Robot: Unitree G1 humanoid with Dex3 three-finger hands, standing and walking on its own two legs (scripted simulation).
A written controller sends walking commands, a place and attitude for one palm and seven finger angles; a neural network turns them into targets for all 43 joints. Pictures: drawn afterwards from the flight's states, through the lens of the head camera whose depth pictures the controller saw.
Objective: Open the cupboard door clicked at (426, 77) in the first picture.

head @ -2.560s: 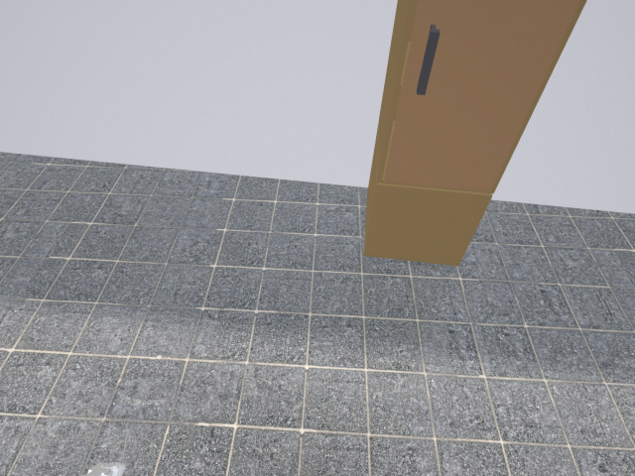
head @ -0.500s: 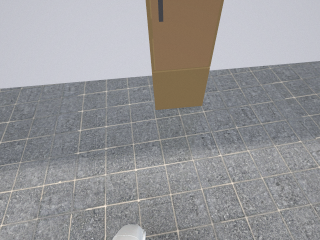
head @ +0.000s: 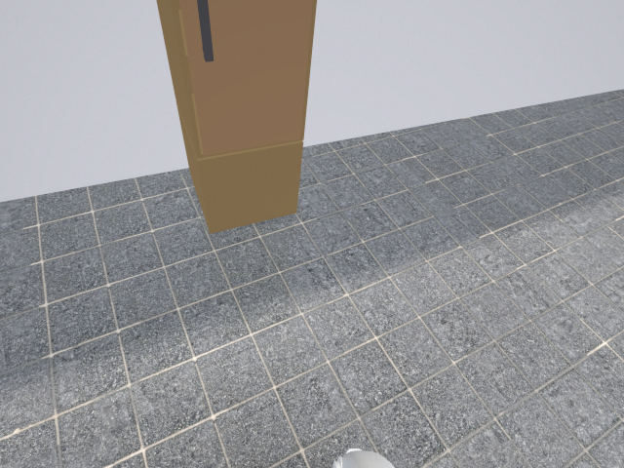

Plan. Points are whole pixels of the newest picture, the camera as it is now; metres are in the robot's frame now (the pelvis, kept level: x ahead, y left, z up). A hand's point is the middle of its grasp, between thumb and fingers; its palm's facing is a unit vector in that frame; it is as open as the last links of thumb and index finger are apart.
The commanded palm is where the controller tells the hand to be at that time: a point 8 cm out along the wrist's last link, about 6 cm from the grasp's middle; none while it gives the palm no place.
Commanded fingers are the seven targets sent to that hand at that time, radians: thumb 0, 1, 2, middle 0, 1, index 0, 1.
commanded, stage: walk to a spot facing it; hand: left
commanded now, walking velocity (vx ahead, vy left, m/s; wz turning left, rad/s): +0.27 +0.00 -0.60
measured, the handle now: (203, 26) +1.05 +0.37 +0.07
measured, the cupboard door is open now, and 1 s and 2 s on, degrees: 0 0 0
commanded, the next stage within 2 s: turn to face it in 1.16 s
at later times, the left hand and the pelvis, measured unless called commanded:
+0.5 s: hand (274, 406) +0.24 +0.07 -0.16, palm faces -0.33 -0.92 -0.19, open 7.4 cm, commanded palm none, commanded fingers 0.00 0.90 0.90 -0.20 -0.30 -0.20 -0.30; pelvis +0.08 -0.07 -0.01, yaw -18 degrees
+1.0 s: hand (277, 321) +0.39 +0.08 -0.18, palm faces -0.40 -0.90 -0.13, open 7.4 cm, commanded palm none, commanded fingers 0.00 0.90 0.90 -0.20 -0.30 -0.20 -0.30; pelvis +0.29 -0.07 +0.00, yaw -30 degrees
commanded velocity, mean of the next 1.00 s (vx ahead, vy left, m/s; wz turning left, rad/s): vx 0.33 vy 0.00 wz -0.44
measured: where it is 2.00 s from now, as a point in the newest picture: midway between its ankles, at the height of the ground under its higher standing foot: (365, 411)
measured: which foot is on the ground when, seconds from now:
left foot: down 0.00-0.36, up 0.38-0.72, down 0.74-1.00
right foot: up 0.00-0.34, down 0.36-0.74, up 0.76-1.00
